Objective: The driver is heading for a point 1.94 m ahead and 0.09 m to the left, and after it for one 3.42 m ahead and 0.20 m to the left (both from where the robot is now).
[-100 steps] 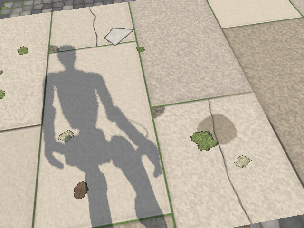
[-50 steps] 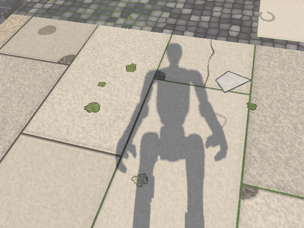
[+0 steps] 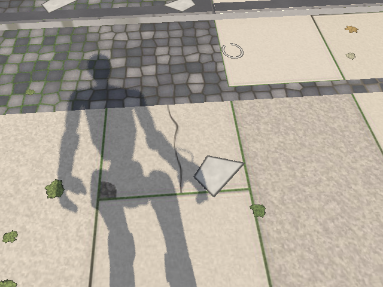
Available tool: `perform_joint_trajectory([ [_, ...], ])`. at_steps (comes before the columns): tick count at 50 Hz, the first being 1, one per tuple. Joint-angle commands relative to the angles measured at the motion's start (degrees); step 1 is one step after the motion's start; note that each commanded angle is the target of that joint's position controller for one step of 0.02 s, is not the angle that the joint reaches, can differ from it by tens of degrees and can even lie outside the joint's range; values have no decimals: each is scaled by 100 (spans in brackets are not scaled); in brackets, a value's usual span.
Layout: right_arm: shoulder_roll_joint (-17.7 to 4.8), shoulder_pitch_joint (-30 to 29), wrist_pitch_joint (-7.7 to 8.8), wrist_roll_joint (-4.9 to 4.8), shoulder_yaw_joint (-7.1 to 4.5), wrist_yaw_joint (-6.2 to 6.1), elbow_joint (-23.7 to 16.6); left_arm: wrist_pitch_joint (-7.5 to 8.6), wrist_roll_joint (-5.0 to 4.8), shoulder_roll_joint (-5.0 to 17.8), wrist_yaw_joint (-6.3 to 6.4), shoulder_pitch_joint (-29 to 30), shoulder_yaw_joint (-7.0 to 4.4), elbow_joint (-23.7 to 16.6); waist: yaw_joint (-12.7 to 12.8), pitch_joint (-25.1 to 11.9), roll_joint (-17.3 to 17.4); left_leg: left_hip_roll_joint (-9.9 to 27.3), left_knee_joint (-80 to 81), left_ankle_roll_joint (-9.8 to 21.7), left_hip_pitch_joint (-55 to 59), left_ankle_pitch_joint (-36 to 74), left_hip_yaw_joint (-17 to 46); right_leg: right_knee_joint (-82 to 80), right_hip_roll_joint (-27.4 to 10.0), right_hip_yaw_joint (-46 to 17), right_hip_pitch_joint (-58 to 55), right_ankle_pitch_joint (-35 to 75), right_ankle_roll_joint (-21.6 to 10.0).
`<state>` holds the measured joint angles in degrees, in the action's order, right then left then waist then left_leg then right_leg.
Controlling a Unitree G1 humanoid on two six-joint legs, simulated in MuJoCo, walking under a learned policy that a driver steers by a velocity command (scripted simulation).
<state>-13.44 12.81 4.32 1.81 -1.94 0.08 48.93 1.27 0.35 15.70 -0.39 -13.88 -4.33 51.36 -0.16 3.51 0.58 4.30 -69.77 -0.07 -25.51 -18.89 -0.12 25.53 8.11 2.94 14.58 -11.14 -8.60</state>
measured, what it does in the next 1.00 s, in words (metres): walks ahead: left foot, then right foot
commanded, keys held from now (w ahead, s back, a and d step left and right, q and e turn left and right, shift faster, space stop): w+e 0.16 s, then w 0.38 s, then no key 0.46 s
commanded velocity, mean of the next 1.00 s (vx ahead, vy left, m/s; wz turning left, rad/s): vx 0.37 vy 0.00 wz -0.23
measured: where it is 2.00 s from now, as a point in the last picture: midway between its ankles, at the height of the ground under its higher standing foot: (199, 278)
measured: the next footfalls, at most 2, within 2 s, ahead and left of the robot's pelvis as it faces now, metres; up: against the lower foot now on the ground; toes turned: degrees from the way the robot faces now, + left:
left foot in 0.36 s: +0.40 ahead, +0.11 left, +0.00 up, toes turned -9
right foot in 0.84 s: +0.55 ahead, -0.11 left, +0.00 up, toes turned -12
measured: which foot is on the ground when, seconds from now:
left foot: up 0.00-0.34, down 0.36-0.86, up 0.88-1.00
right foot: down 0.00-0.38, up 0.40-0.82, down 0.84-1.00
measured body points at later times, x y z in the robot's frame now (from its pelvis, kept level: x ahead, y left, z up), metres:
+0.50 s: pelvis +0.29 +0.04 +0.00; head +0.32 +0.05 +0.45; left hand +0.37 +0.31 -0.14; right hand +0.37 -0.24 -0.11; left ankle +0.36 +0.12 -0.73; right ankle +0.14 -0.04 -0.64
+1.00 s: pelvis +0.46 -0.02 +0.00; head +0.48 -0.04 +0.45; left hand +0.60 +0.20 -0.12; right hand +0.44 -0.26 -0.15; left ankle +0.41 +0.12 -0.69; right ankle +0.51 -0.10 -0.73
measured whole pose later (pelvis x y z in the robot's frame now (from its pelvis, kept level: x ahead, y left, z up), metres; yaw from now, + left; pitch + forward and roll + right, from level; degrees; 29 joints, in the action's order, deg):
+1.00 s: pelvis +0.46 -0.02 +0.00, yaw -11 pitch -1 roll +1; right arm -12.3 15.5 -0.3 0.9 -0.9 -1.0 56.1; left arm 2.3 0.8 10.7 1.5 -9.9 0.6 52.4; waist -1.3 3.3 1.5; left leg -1.0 -47.3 0.8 -15.0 -30.1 0.6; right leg 24.9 2.1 3.4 17.8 -6.7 -4.5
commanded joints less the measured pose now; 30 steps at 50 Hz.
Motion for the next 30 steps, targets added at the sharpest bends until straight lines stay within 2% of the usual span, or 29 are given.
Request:
perform_joint_trajectory([
  [1,-523,354,-171,116,-114,49,-321,207,-68,647,39,-242,-121,-246,-183,-310,45,227,475,-222,-722,172,106,-1278,-1559,-1759,-595,2319,-887],
  [3,-489,-16,-239,103,-96,75,-500,242,-58,806,29,-454,-160,-229,-100,-238,-91,225,958,-326,-911,553,-4,-1349,-1412,-1660,-507,2353,-793],
  [7,-519,-968,-249,64,-66,99,-860,203,-50,817,21,-937,-165,-207,276,-125,-336,119,2079,-379,-1320,1415,-43,-1291,-1274,-1766,-853,2300,-516],
  [11,-492,-1581,-183,24,10,150,-1078,196,-7,784,67,-1315,-136,-155,560,-128,-428,-64,3018,-242,-1357,1881,-107,-1119,-1360,-1818,-1482,2610,-412],
  [13,-505,-1775,-129,11,34,168,-1174,211,32,768,103,-1423,-107,-117,622,-84,-461,-158,3413,-91,-1171,1899,-147,-1034,-1502,-1884,-1708,2851,-367],
  [14,-547,-1727,-105,8,28,169,-1189,226,47,798,126,-1393,-103,-112,559,-75,-491,-195,3604,13,-958,1825,-113,-974,-1598,-1930,-1781,3009,-311],
  [16,-740,-1101,-57,1,-44,131,-1022,269,63,938,153,-1110,-114,-156,199,-200,-553,-399,3940,249,-2,1397,-127,-580,-1659,-1864,-1722,3906,-109],
  [17,-882,-483,-23,-12,-113,78,-823,287,82,1005,142,-1025,-123,-152,-70,-484,-525,-583,4058,365,708,1141,-197,69,-1560,-1764,-1726,4565,-25],
  [18,-1005,358,35,2,-175,10,-587,306,77,990,107,-944,-107,-148,-500,-921,-318,-487,4376,516,1779,1305,-141,1131,-1288,-1503,-1425,4377,78],
  [19,-1391,1255,73,122,-262,-84,-504,337,54,626,74,-1045,0,-306,-762,-1679,241,730,4392,792,3108,589,1181,2733,-963,-1260,-540,2627,172],
  [20,-1914,1340,10,158,-422,-48,-383,315,-139,220,43,-1953,54,-296,-290,-2153,1768,2044,5103,1626,4198,339,4010,4481,113,-764,1237,-1680,413],
  [21,-1364,892,-60,-17,-329,23,-450,276,76,667,84,-1642,18,-180,-201,-1512,718,1836,5412,1535,3612,-356,4290,4895,-272,-1114,1811,-1635,320],
  [22,-960,379,-60,-70,-238,43,-538,271,88,673,45,-1114,6,-264,-118,-738,214,1611,5482,1431,2800,-301,3267,4768,-512,-1090,1869,-1096,335],
  [23,-741,173,-37,-32,-180,59,-514,277,90,579,11,-808,44,-344,-72,-442,0,1320,5608,1305,2313,324,2596,4504,-691,-1020,1794,-808,353],
  [24,-672,189,-5,-32,-149,41,-438,240,121,535,-25,-682,49,-384,-3,-312,168,1084,5693,1196,2056,867,2083,4270,-825,-953,1708,-731,382],
  [26,-615,351,78,-75,-117,45,-249,138,185,418,-90,-790,91,-354,130,-353,457,836,5836,1114,1784,1615,1516,3978,-912,-831,1409,-654,486],
  [27,-634,478,126,-102,-122,59,-169,108,198,379,-109,-771,106,-356,150,-369,457,807,5888,1153,1790,1885,1372,3892,-935,-759,1453,-629,525],
  [30,-710,669,185,-133,-122,64,10,64,205,244,-109,-369,171,-453,179,-171,366,783,5895,1248,1782,3970,769,3345,-1047,-457,1740,-358,733],
])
